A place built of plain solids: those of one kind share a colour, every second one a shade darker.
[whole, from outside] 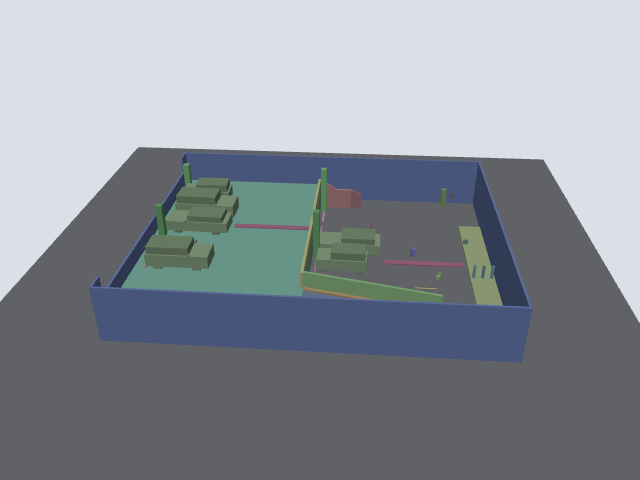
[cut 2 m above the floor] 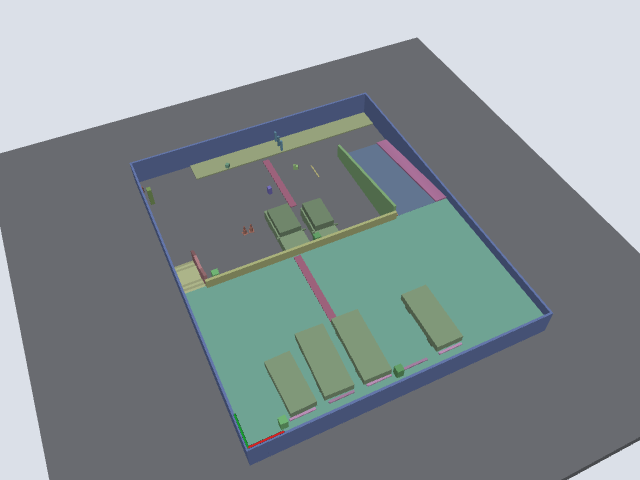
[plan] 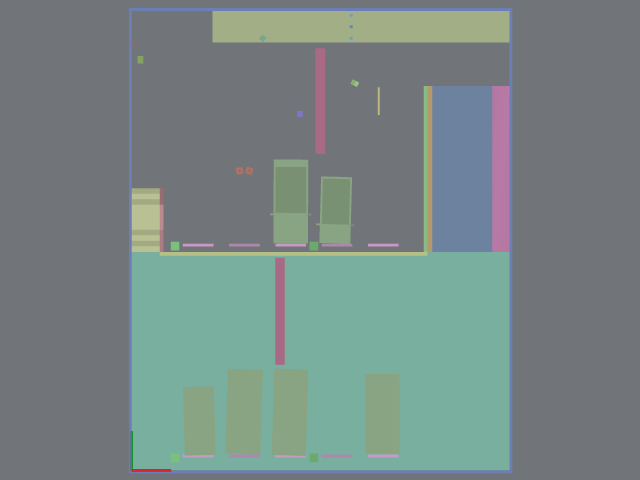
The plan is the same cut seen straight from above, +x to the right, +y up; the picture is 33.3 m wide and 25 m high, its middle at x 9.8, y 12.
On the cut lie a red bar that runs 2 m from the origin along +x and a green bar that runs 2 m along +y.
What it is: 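An open-sided split-level car park deck of the 2000s; 19.7 x 23.9 m, two half-decks side by side, the upper one 1.32 m above the lower, 2.39 m to the soffit over the upper one; a stair core of 9 risers of 0.146 m and treads of 0.29 m with a mid landing; a car ramp of 1 in 6.6; drive aisles of 6.11 and 6.18 m, bays of 2.41 x 4.8 m, a walkway of 1.64 m with a kerb of about 0.12 m, a stair door of 0.92 x 2.1 m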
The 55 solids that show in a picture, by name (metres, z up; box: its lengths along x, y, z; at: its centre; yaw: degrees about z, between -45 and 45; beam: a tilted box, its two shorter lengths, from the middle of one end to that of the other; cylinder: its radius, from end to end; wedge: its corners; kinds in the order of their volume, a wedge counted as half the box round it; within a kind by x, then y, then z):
{
 "upper_deck_1": {"box": [19.67, 11.38, 1.37], "at": [9.84, 5.69, 0.63]},
 "car_1": {"box": [1.41, 2.4, 0.57], "at": [3.5, 3.02, 2.57], "yaw": 1.6},
 "car_2": {"box": [1.61, 3.57, 0.79], "at": [3.51, 2.58, 1.89], "yaw": 1.6},
 "car_3": {"box": [1.62, 2.97, 0.61], "at": [5.83, 2.46, 2.72], "yaw": -1.8},
 "car_4": {"box": [1.82, 4.41, 0.92], "at": [5.84, 3.06, 1.96], "yaw": -1.8},
 "car_5": {"box": [1.77, 4.5, 0.74], "at": [8.24, 3.02, 1.87], "yaw": -1.7},
 "car_6": {"box": [1.57, 2.51, 0.43], "at": [8.26, 3.67, 2.45], "yaw": -1.7},
 "car_7": {"box": [1.8, 4.37, 0.73], "at": [8.28, 14.01, 0.55], "yaw": -0.2},
 "car_8": {"box": [1.6, 2.39, 0.46], "at": [8.28, 14.61, 1.14], "yaw": -0.2},
 "car_9": {"box": [1.62, 3.48, 0.79], "at": [10.62, 13.55, 0.57], "yaw": -1.5},
 "car_10": {"box": [1.42, 2.37, 0.55], "at": [10.63, 14.0, 1.24], "yaw": -1.5},
 "car_11": {"box": [1.59, 2.81, 0.54], "at": [13.06, 2.35, 2.64], "yaw": 0.1},
 "car_12": {"box": [1.79, 4.17, 0.87], "at": [13.06, 2.94, 1.93], "yaw": 0.1},
 "wall_1": {"box": [0.15, 24.23, 3.79], "at": [-0.07, 11.96, 1.84]},
 "wall_2": {"box": [1.15, 0.15, 3.79], "at": [0.42, -0.07, 1.84]},
 "wall_3": {"box": [17.67, 0.15, 2.47], "at": [9.84, -0.07, 1.18]},
 "wall_4": {"box": [19.97, 0.15, 3.79], "at": [9.84, 24.0, 1.84]},
 "wall_5": {"box": [1.15, 0.15, 3.79], "at": [19.25, -0.07, 1.84]},
 "wall_6": {"box": [0.15, 24.23, 3.79], "at": [19.75, 11.96, 1.84]},
 "car_ramp_1": {"wedge": [[15.4, 11.38, -0.05], [15.4, 11.38, 1.32], [15.4, 20.02, -0.05], [15.4, 20.02, 0.0], [19.67, 11.38, -0.05], [19.67, 11.38, 1.32], [19.67, 20.02, -0.05], [19.67, 20.02, 0.0]]},
 "stair_step_1": {"box": [1.45, 0.34, 1.22], "at": [0.72, 11.5, 0.56]},
 "stair_step_2": {"box": [1.45, 0.63, 1.07], "at": [0.72, 11.64, 0.49]},
 "stair_step_3": {"box": [1.45, 0.92, 0.93], "at": [0.72, 11.79, 0.41]},
 "stair_step_4": {"box": [1.45, 1.21, 0.78], "at": [0.72, 11.93, 0.34]},
 "stair_step_5": {"box": [1.45, 2.51, 0.63], "at": [0.72, 12.58, 0.27]},
 "stair_step_6": {"box": [1.45, 2.79, 0.49], "at": [0.72, 12.73, 0.19]},
 "stair_step_7": {"box": [1.45, 3.08, 0.34], "at": [0.72, 12.87, 0.12]},
 "stair_step_8": {"box": [1.45, 3.37, 0.2], "at": [0.72, 13.02, 0.05]},
 "ramp_footway_1": {"wedge": [[18.77, 11.38, -0.05], [18.77, 11.38, 1.44], [18.77, 20.02, -0.05], [18.77, 20.02, 0.12], [19.67, 11.38, -0.05], [19.67, 11.38, 1.44], [19.67, 20.02, -0.05], [19.67, 20.02, 0.12]]},
 "walkway_1": {"box": [15.47, 1.64, 0.15], "at": [11.94, 23.11, 0.03]},
 "split_parapet_1": {"box": [13.95, 0.2, 1.18], "at": [8.43, 11.28, 1.86]},
 "column_1": {"box": [0.45, 0.45, 2.44], "at": [2.25, 0.65, 2.49]},
 "column_2": {"box": [0.45, 0.45, 3.76], "at": [2.25, 11.68, 1.83]},
 "column_3": {"box": [0.45, 0.45, 2.44], "at": [9.48, 0.65, 2.49]},
 "column_4": {"box": [0.45, 0.45, 3.76], "at": [9.48, 11.68, 1.83]},
 "ramp_guard_1": {"wedge": [[15.2, 11.38, -0.05], [15.2, 11.38, 2.49], [15.2, 20.02, -0.05], [15.2, 20.02, 1.17], [15.4, 11.38, -0.05], [15.4, 11.38, 2.49], [15.4, 20.02, -0.05], [15.4, 20.02, 1.17]]},
 "ramp_kerb_1": {"wedge": [[15.4, 11.38, -0.05], [15.4, 11.38, 1.44], [15.4, 20.02, -0.05], [15.4, 20.02, 0.12], [15.65, 11.38, -0.05], [15.65, 11.38, 1.44], [15.65, 20.02, -0.05], [15.65, 20.02, 0.12]]},
 "stair_guard_1": {"wedge": [[1.45, 11.38, -0.05], [1.45, 11.38, 2.37], [1.45, 12.54, -0.05], [1.45, 12.54, 1.78], [1.65, 11.38, -0.05], [1.65, 11.38, 2.37], [1.65, 12.54, -0.05], [1.65, 12.54, 1.78]]},
 "stair_guard_2": {"wedge": [[1.45, 13.84, -0.05], [1.45, 13.84, 1.63], [1.45, 14.7, -0.05], [1.45, 14.7, 1.2], [1.65, 13.84, -0.05], [1.65, 13.84, 1.63], [1.65, 14.7, -0.05], [1.65, 14.7, 1.2]]},
 "stair_guard_3": {"box": [0.2, 1.3, 1.68], "at": [1.55, 13.19, 0.79]},
 "hump_1": {"box": [0.5, 5.58, 0.11], "at": [7.72, 8.29, 1.32]},
 "hump_2": {"box": [0.51, 5.51, 0.12], "at": [9.82, 19.23, 0.01]},
 "wheelstop_1": {"box": [1.6, 0.15, 0.15], "at": [3.46, 0.75, 1.34]},
 "wheelstop_2": {"box": [1.6, 0.15, 0.15], "at": [3.46, 11.73, 0.03]},
 "wheelstop_3": {"box": [1.6, 0.15, 0.15], "at": [5.87, 0.75, 1.34]},
 "wheelstop_4": {"box": [1.6, 0.15, 0.15], "at": [5.87, 11.73, 0.03]},
 "wheelstop_5": {"box": [1.6, 0.15, 0.15], "at": [8.28, 0.75, 1.34]},
 "wheelstop_6": {"box": [1.6, 0.15, 0.15], "at": [8.28, 11.73, 0.03]},
 "wheelstop_7": {"box": [1.6, 0.15, 0.15], "at": [10.69, 0.75, 1.34]},
 "wheelstop_8": {"box": [1.6, 0.15, 0.15], "at": [10.69, 11.73, 0.03]},
 "wheelstop_9": {"box": [1.6, 0.15, 0.15], "at": [13.1, 0.75, 1.34]},
 "wheelstop_10": {"box": [1.6, 0.15, 0.15], "at": [13.1, 11.73, 0.03]},
 "pay_station_1": {"box": [0.3, 0.4, 1.5], "at": [0.45, 21.39, 0.7]},
 "wet_floor_sign_1": {"box": [0.28, 0.31, 0.65], "at": [8.76, 18.57, 0.27], "yaw": 5.8},
 "cable_cover_1": {"box": [0.11, 1.44, 0.07], "at": [12.86, 19.23, -0.02]}
}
